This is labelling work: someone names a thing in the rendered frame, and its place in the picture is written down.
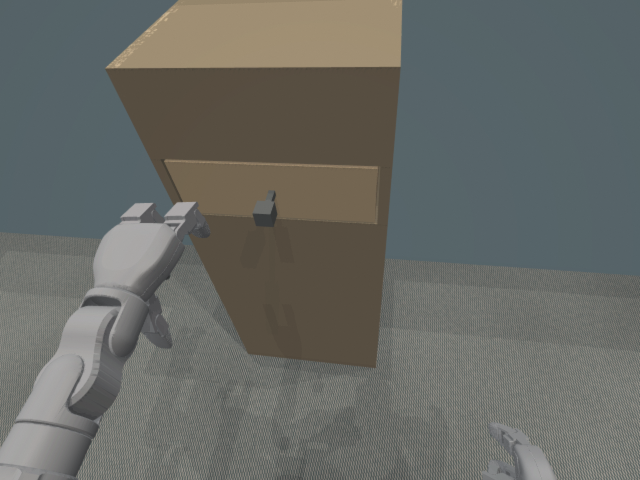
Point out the robot left hand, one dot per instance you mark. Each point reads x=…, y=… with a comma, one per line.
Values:
x=138, y=254

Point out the cabinet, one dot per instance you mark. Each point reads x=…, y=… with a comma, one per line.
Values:
x=278, y=81

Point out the robot right hand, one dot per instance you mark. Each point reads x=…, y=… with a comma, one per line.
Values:
x=530, y=462

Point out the robot left forearm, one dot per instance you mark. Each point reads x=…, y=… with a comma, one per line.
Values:
x=54, y=428

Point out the handle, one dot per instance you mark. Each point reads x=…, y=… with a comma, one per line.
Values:
x=265, y=212

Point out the drawer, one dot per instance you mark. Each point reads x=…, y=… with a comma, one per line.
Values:
x=310, y=191

